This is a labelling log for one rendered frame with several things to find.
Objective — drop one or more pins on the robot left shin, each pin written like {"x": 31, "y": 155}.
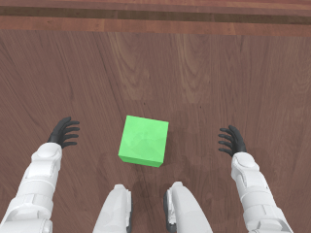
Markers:
{"x": 127, "y": 216}

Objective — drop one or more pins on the robot right forearm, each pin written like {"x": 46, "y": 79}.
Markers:
{"x": 260, "y": 210}

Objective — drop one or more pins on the left robot thigh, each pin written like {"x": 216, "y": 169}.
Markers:
{"x": 112, "y": 217}

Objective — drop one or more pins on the carton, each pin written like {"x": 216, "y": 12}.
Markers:
{"x": 143, "y": 141}

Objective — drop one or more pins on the robot left forearm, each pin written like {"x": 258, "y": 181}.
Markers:
{"x": 36, "y": 189}

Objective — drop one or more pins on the left robot upper arm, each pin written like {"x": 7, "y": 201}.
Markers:
{"x": 35, "y": 225}

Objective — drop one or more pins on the right robot hand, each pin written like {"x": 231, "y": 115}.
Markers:
{"x": 237, "y": 143}

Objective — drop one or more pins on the left robot hand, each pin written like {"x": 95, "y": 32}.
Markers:
{"x": 58, "y": 135}

